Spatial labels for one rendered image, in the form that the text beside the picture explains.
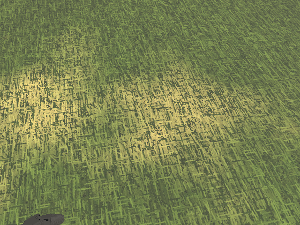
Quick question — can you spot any left robot hand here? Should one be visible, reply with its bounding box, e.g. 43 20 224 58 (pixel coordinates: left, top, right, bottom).
22 214 65 225

